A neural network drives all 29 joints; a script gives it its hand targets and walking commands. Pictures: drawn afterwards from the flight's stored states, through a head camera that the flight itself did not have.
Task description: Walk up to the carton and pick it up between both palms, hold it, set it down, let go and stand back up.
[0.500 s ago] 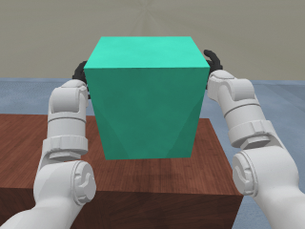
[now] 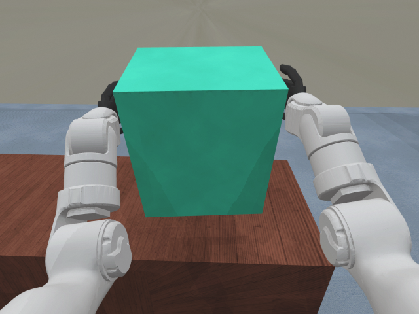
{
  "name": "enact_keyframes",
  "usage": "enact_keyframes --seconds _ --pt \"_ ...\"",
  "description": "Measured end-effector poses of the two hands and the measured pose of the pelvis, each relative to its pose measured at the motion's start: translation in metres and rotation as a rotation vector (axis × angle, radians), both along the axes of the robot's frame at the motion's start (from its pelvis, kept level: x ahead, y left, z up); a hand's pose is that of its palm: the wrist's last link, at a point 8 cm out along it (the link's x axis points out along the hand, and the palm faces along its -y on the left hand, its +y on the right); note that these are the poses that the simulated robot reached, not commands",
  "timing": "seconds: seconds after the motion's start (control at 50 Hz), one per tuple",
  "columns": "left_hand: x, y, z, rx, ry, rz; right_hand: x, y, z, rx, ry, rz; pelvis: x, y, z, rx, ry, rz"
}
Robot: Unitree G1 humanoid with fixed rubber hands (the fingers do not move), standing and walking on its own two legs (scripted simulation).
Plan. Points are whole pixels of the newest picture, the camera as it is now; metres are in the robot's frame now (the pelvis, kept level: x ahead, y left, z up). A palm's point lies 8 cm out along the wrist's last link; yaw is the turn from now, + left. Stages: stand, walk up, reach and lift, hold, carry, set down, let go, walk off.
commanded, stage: hold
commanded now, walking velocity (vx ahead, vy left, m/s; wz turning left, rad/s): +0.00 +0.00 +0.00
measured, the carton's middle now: (202, 133) +0.39 +0.02 +0.27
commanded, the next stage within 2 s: none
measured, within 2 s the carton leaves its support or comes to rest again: neither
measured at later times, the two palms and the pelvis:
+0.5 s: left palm (112, 122) +0.36 +0.18 +0.30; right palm (294, 107) +0.36 -0.15 +0.33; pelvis +0.00 +0.00 +0.00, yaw +0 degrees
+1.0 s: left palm (111, 121) +0.36 +0.18 +0.30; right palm (296, 106) +0.36 -0.15 +0.33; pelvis +0.00 +0.00 +0.00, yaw +0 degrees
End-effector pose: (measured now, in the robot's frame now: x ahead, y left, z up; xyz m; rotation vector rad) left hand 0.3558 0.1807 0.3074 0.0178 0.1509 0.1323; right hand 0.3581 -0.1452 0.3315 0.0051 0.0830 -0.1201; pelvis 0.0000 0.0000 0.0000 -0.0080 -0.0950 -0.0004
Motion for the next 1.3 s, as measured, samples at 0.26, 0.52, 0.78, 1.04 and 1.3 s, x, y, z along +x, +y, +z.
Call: enact_keyframes --seconds 0.26,0.52,0.78,1.04,1.3 --pt "-0.003 -0.003 -0.001 -0.005 0.022 -0.007 -0.004 -0.003 -0.001 0.025 0.024 -0.003 -0.004 -0.001 0.0 0.0 -0.002 0.0" --pt "0.005 -0.002 -0.005 0.0 0.03 -0.004 0.005 -0.002 -0.004 0.004 0.032 -0.004 0.0 -0.001 0.0 0.0 0.016 0.0" --pt "-0.005 -0.002 0.005 0.0 -0.001 -0.004 -0.006 -0.002 0.005 0.004 0.003 -0.002 -0.004 -0.001 0.0 0.0 0.002 0.0" --pt "0.003 -0.004 -0.004 0.0 0.034 -0.008 0.002 -0.003 -0.004 0.013 0.039 -0.004 -0.002 -0.001 0.0 0.0 0.014 0.0" --pt "0.002 -0.003 -0.002 0.006 0.027 -0.006 0.001 -0.003 -0.002 0.004 0.032 -0.005 -0.002 -0.001 0.0 0.0 0.013 0.0"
